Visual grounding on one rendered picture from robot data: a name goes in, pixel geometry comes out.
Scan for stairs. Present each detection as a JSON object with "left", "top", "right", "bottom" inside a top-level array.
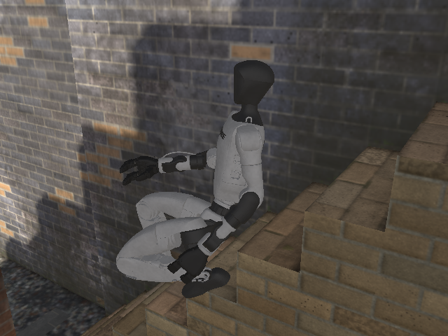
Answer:
[{"left": 80, "top": 102, "right": 448, "bottom": 336}]

